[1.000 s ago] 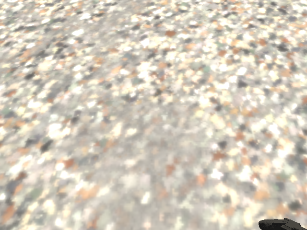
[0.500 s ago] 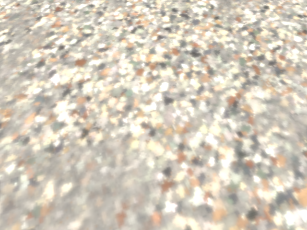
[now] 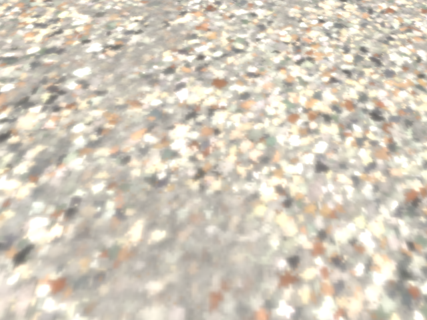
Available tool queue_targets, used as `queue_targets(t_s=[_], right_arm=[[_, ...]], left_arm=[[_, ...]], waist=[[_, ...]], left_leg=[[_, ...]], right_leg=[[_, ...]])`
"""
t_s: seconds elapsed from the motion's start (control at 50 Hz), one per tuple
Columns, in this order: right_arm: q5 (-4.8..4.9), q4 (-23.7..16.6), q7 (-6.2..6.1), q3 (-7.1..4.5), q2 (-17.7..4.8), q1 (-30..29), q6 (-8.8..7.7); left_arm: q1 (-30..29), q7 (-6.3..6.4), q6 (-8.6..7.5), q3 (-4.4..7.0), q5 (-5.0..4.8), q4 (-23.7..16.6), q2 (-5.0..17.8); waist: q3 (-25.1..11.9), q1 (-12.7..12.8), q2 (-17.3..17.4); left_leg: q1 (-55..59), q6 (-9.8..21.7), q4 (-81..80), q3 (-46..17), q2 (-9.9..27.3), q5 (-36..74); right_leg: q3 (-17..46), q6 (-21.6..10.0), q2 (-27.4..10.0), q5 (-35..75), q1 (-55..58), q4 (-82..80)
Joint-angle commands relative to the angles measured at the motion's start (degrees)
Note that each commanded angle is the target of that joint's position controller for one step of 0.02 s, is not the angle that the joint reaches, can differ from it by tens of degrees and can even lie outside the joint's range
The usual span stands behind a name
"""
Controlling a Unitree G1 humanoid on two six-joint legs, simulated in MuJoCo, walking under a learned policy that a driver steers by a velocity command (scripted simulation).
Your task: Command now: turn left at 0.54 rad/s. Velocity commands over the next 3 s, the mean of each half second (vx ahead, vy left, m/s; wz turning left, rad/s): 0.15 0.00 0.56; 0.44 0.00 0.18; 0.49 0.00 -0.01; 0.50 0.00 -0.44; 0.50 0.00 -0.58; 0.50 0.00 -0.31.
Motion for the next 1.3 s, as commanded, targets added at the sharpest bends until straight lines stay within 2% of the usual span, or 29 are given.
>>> queue_targets(t_s=[0.02, 0.06, 0.18, 0.22, 0.26, 0.32, 0.36, 0.38, 0.4, 0.42, 0.44, 0.46, 0.5, 0.62, 0.68, 0.74, 0.78, 0.8, 0.82, 0.84, 0.86, 0.88, 0.9, 0.92, 0.96, 1.02, 1.14, 1.24, 1.3], right_arm=[[0.84, -4.9, -0.37, -2.07, -8.2, -3.6, -1.08], [1.08, -4.4, -0.23, -2.42, -8.8, -1.1, -1.43], [0.41, -4.2, -0.56, -3.17, -10.3, 2.5, -1.1], [0.1, -4.2, -0.24, -3.46, -10.8, 3.1, -0.96], [-0.43, -4.6, 0.29, -3.61, -11.0, 2.0, -0.88], [-0.63, -5.1, 1.02, -3.92, -11.4, -0.5, -1.12], [0.16, -6.1, 0.78, -3.78, -10.3, -5.8, -1.33], [0.59, -7.0, 0.42, -3.03, -7.1, -6.2, -1.92], [1.05, -8.5, 0.32, -1.67, -2.6, -4.9, -2.62], [-1.23, -8.6, 0.3, -2.45, -7.6, -7.7, -3.03], [-1.39, -7.7, 0.98, -2.81, -8.5, -6.7, -3.34], [-1.19, -6.0, 1.78, -2.7, -8.0, -3.9, -3.54], [-1.47, -3.8, 2.95, -2.46, -7.1, -1.3, -3.44], [-1.42, -5.8, 3.53, -1.16, -5.0, -10.8, -3.73], [-1.52, -7.4, 4.13, 0.14, -3.1, -16.7, -4.05], [-1.16, -8.3, 4.06, 0.87, -2.6, -19.5, -4.33], [-1.08, -7.1, 3.09, 0.38, -3.9, -15.0, -4.69], [-1.25, -4.7, 2.36, -0.15, -4.7, -8.0, -5.15], [-1.89, -1.5, 1.52, -0.97, -6.7, 1.3, -5.85], [-3.16, -0.2, 0.53, -2.25, -11.7, 10.5, -6.23], [-2.23, 0.6, 0.25, -3.05, -15.9, 12.7, -6.04], [-0.4, 1.1, 0.27, -2.49, -12.8, 9.2, -5.85], [-0.16, 0.9, 0.35, -1.52, -9.6, 4.1, -6.01], [-0.33, 0.8, 0.57, -0.71, -6.7, 1.0, -6.39], [0.02, 1.5, 0.48, 0.2, -4.1, -0.9, -7.13], [0.63, 3.7, 0.47, 0.03, -4.9, 1.9, -8.35], [0.73, 7.5, 0.47, 0.39, -4.4, 6.9, -8.62], [0.33, 10.7, -0.3, 0.36, -5.8, 11.2, -8.54], [-0.14, 11.6, -0.96, 0.2, -7.0, 10.0, -8.23]], left_arm=[[1.0, -0.7, -1.15, 1.5, 0.67, -2.7, 5.3], [0.2, -0.77, -1.05, 1.25, 0.12, -3.3, 4.4], [-2.8, -0.12, -0.84, 0.75, -0.31, -5.3, 4.4], [-3.1, -0.45, -1.3, 0.56, 0.03, -5.9, 4.7], [-4.1, -0.8, -1.84, 0.43, 0.2, -6.5, 4.9], [-1.8, -0.65, -3.24, 0.16, -0.41, -6.7, 4.8], [6.6, 0.31, -4.31, 0.1, -0.82, -4.3, 4.0], [10.9, 1.21, -4.88, 1.12, -0.27, -3.3, 8.5], [12.5, 1.46, -5.07, 2.2, 0.46, -4.2, 14.9], [8.5, 1.32, -5.08, 2.59, 1.43, -3.7, 15.0], [6.3, 0.91, -5.39, 1.56, 0.92, -3.9, 10.8], [4.0, 0.34, -5.88, 0.78, 0.33, -4.0, 7.8], [4.8, -0.22, -6.86, 0.24, 0.22, -3.5, 5.9], [13.2, -1.69, -8.57, 0.7, -0.25, 1.2, 6.2], [14.8, -1.86, -8.56, 0.55, -0.46, 3.1, 5.9], [17.4, -1.78, -8.25, 0.72, -0.41, 5.3, 7.1], [17.1, -1.61, -7.92, 0.91, -0.44, 6.3, 8.5], [16.6, -1.53, -7.7, 0.87, -0.73, 6.8, 8.8], [16.4, -1.43, -7.6, 0.51, -1.11, 6.8, 8.0], [16.4, -1.72, -7.73, -0.82, -1.88, 4.1, 4.1], [19.4, -1.84, -7.68, -1.25, -1.7, 2.9, 0.7], [14.0, -1.48, -7.25, 0.4, -0.45, 3.1, 6.6], [11.5, -1.96, -7.68, 0.21, -0.67, 2.3, 5.3], [10.9, -2.3, -7.83, -0.13, -0.72, 2.7, 4.0], [13.1, -2.91, -6.43, -0.29, 0.49, 4.3, 2.8], [11.2, -3.8, -5.27, -0.27, 0.9, 4.0, 1.6], [-4.1, -4.23, -5.39, -1.05, 0.67, -0.7, 0.3], [-11.9, -3.98, -5.72, -1.5, 0.35, -3.3, 0.7], [-8.6, -3.32, -6.2, -0.95, 0.41, -2.6, 2.0]], waist=[[-3.4, 1.4, 8.2], [-4.5, 0.4, 6.8], [-3.8, -2.4, 9.0], [-4.9, -2.9, 8.7], [-3.2, -2.9, 9.8], [-2.0, -0.7, 9.2], [-1.2, 5.6, 6.4], [-1.5, 7.0, -1.2], [-4.8, 6.6, -11.7], [2.5, 4.4, -4.3], [4.4, 2.2, -2.2], [4.8, 0.3, -2.5], [3.2, 0.4, -5.6], [3.8, 3.9, -4.3], [3.7, 4.8, -5.0], [3.8, 5.3, -5.9], [1.8, 2.2, -5.9], [-2.0, -1.5, -4.5], [-7.9, -5.4, -2.6], [-16.2, -8.7, 4.9], [-20.9, -6.4, 16.1], [-13.8, -6.1, 7.7], [-6.8, -3.4, 6.5], [-3.8, -1.7, 5.5], [-1.8, 1.2, 7.3], [-0.4, 2.2, 6.6], [3.4, -0.4, 5.6], [4.2, -2.1, 5.1], [2.0, 0.5, 5.6]], left_leg=[[5.6, 7.8, -13.1, -15.6, 11.7, 20.1], [9.4, 8.2, -12.1, -16.5, 11.9, 22.7], [11.9, 9.8, -11.2, -22.4, 12.2, 18.6], [9.9, 10.7, -13.4, -25.5, 11.1, 1.8], [6.4, 11.1, -15.5, -28.9, 10.2, -11.8], [-0.2, 10.0, -15.4, -31.9, 8.8, -16.1], [-12.6, 5.3, -11.1, -28.4, 3.4, -19.5], [-23.0, 1.2, -0.6, -21.3, -1.6, -23.0], [-29.5, -1.0, 16.7, -9.3, -9.3, -20.8], [-32.5, -1.2, 23.5, -9.3, -4.0, -12.3], [-30.2, -1.2, 25.6, -10.2, -2.0, -7.8], [-28.5, -2.0, 26.7, -9.5, -1.4, -4.2], [-26.5, -2.9, 30.1, -7.4, -1.3, 0.3], [-30.5, -4.4, 22.6, -5.2, 0.3, 6.0], [-25.3, -4.5, 12.7, 1.6, 2.7, 7.6], [-17.4, -2.2, 5.3, 5.8, 2.3, 4.9], [-9.0, 0.4, 2.0, 7.0, -0.3, 2.8], [-0.4, 1.9, -1.7, 7.3, -1.9, 4.4], [13.2, 3.5, -3.1, 5.5, -0.9, 5.8], [29.8, 7.3, -6.0, -12.2, 14.2, -7.7], [35.2, 12.3, -13.4, -38.2, 27.7, -7.2], [28.8, 11.4, -13.8, -34.9, 24.3, -4.8], [21.2, 10.3, -14.7, -26.0, 21.9, 1.1], [15.7, 8.6, -16.5, -19.7, 18.5, 6.8], [9.4, 6.7, -19.0, -12.2, 14.1, 12.7], [8.0, 7.9, -21.9, -8.8, 13.2, 18.0], [9.4, 7.4, -23.9, -3.1, 10.9, 24.9], [16.2, 6.7, -22.7, -2.7, 13.4, 31.2], [20.8, 5.4, -15.4, -1.5, 14.4, 48.0]], right_leg=[[3.1, 0.4, 0.5, 3.1, -4.9, 7.6], [3.5, 1.1, 0.5, 3.1, -6.2, 6.3], [4.5, 1.7, 1.2, 0.3, -5.8, -4.2], [4.3, 1.3, 1.7, -1.0, -2.8, -7.5], [4.1, 0.6, 2.6, -2.6, -0.2, -11.2], [4.3, -1.3, 4.4, -3.8, 9.0, -19.3], [3.9, -3.3, 4.2, 4.8, 26.9, -34.8], [12.5, -4.8, -4.7, -2.6, 36.6, -40.3], [35.4, -8.9, -21.3, -22.2, 39.1, -48.2], [38.3, -11.4, -22.8, -24.4, 29.1, -49.3], [34.2, -11.5, -19.9, -22.0, 25.6, -48.7], [28.0, -10.0, -16.0, -16.5, 24.8, -48.9], [18.8, -9.1, -11.5, -5.5, 24.8, -48.9], [10.6, -10.7, -11.0, 13.5, 29.8, -48.2], [6.8, -10.8, -10.4, 22.9, 28.3, -47.0], [6.0, -10.5, -11.9, 31.6, 27.5, -44.9], [5.0, -9.7, -12.9, 47.5, 28.0, -39.0], [2.8, -8.7, -11.6, 56.2, 27.9, -30.6], [0.4, -7.4, -9.4, 53.9, 22.6, -19.3], [-1.8, -5.6, -6.0, 32.9, 7.9, -1.4], [-0.5, -4.5, 3.2, -7.2, -5.5, 14.1], [5.2, -5.6, 0.0, -3.6, -9.2, 17.8], [5.0, -6.0, -2.3, 1.5, -9.4, 16.0], [4.4, -6.0, -4.0, 4.4, -7.5, 12.5], [3.2, -4.7, -5.2, 6.2, -3.0, 8.9], [1.5, -3.3, -5.3, 8.8, -4.7, 6.8], [-1.1, -1.4, -5.3, 20.9, -9.7, -8.9], [-2.6, -3.9, -2.7, 23.0, -6.8, -19.7], [-3.6, -6.8, 0.4, 16.4, -0.1, -22.9]])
